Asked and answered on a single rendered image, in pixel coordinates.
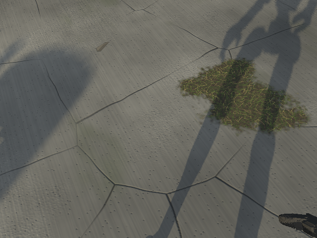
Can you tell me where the robot right hand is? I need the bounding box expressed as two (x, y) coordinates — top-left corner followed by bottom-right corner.
(278, 213), (317, 238)

